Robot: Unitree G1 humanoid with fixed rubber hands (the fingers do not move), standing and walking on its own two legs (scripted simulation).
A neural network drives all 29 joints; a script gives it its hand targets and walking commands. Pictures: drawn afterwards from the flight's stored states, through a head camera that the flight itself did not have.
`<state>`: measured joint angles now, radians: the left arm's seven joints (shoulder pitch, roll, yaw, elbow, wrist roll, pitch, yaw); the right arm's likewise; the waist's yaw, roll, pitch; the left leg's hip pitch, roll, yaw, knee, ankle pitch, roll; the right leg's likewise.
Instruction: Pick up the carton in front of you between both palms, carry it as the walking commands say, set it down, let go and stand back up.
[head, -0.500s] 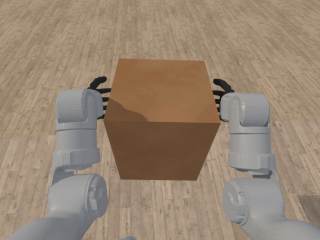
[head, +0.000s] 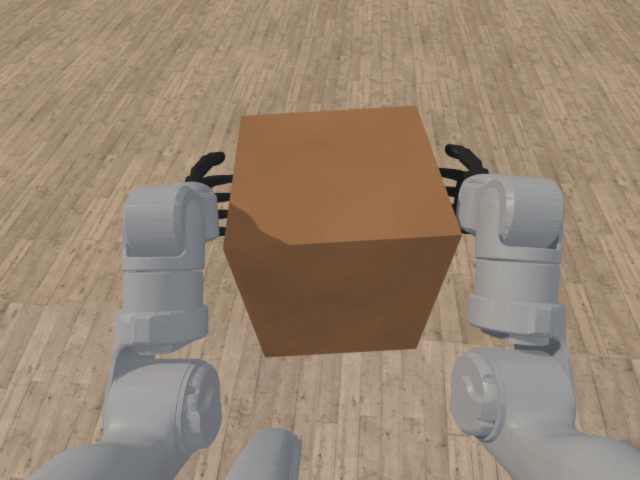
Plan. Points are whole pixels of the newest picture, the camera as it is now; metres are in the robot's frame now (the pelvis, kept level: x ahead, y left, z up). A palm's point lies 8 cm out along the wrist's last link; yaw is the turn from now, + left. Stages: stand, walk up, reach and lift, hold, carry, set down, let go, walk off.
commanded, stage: carry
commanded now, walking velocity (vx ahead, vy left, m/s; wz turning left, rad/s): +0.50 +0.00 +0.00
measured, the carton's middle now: (335, 240) +0.38 +0.03 +0.08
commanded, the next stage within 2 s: none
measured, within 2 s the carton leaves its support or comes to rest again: neither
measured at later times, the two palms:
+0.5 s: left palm (284, 12) +0.71 +0.14 +0.21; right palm (485, 33) +0.68 -0.16 +0.21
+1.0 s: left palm out of the picture +1.02 +0.19 +0.25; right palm out of the picture +1.03 -0.11 +0.25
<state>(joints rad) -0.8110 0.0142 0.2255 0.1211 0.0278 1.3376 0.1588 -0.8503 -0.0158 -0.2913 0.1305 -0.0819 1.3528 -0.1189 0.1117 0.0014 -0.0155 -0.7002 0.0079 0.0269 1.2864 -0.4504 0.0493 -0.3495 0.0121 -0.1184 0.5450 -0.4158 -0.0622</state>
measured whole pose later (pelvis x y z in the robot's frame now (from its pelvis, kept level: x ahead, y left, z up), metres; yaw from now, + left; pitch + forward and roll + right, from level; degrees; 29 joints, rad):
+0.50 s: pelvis +0.32 +0.03 +0.04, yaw -2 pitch +5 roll +0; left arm -0.86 0.00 0.31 0.06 0.10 1.36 0.12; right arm -0.85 -0.01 -0.25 0.09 -0.02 1.32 -0.16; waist -0.11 0.01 -0.02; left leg -0.23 0.00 0.11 0.48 -0.48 0.04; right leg -0.74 -0.03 -0.06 0.92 -0.40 -0.04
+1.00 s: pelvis +0.65 +0.04 +0.07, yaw +0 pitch +3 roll +1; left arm -0.88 0.04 0.26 0.21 0.05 1.32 0.14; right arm -0.89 0.00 -0.29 0.19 -0.11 1.32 -0.12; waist 0.02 -0.02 -0.07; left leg -0.53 -0.01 0.14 0.61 -0.11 0.09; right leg -0.20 -0.05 -0.08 0.78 -0.50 0.00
